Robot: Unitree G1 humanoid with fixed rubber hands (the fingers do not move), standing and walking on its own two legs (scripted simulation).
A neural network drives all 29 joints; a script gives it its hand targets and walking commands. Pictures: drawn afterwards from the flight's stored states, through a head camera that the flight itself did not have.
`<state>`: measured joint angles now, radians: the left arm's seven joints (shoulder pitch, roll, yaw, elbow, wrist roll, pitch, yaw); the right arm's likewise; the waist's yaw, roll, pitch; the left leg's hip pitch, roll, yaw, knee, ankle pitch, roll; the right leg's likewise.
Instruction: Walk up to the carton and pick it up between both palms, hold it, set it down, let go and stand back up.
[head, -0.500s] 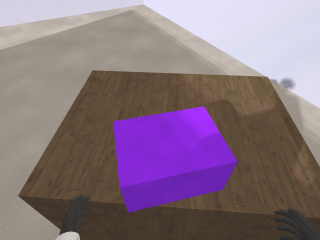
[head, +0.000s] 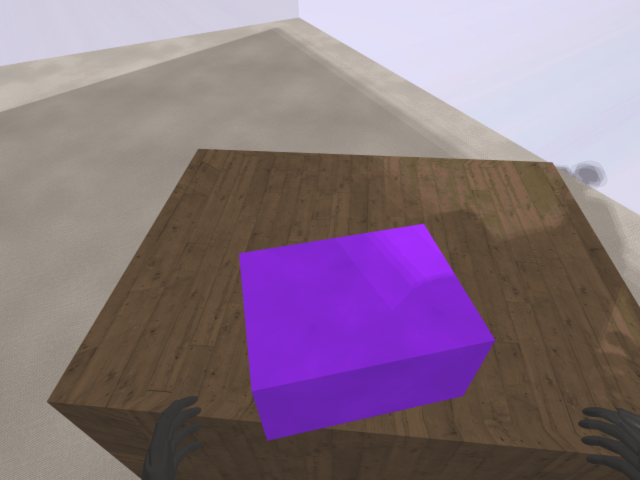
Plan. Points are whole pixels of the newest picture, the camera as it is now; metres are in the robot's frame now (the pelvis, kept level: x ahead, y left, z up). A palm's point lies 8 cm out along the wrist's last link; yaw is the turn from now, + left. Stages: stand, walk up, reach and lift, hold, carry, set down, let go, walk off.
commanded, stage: reach and lift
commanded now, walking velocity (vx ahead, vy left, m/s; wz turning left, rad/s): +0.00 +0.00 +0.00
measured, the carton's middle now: (350, 324) +0.36 +0.01 -0.02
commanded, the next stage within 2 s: none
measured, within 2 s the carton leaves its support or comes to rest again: neither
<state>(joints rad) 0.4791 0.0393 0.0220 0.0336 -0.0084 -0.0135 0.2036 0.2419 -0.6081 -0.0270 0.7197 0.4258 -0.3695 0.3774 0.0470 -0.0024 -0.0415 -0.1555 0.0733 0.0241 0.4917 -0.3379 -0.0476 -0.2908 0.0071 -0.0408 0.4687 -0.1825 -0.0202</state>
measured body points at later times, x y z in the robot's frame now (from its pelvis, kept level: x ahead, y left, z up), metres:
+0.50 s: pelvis -0.02 -0.01 +0.00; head -0.04 +0.00 +0.44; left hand +0.16 +0.20 +0.01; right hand +0.18 -0.33 +0.01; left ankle -0.05 +0.14 -0.74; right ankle +0.04 -0.11 -0.74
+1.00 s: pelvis -0.02 +0.01 +0.00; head -0.03 +0.01 +0.45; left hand +0.20 +0.22 +0.04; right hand +0.25 -0.30 +0.04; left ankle -0.05 +0.14 -0.74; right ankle +0.04 -0.11 -0.74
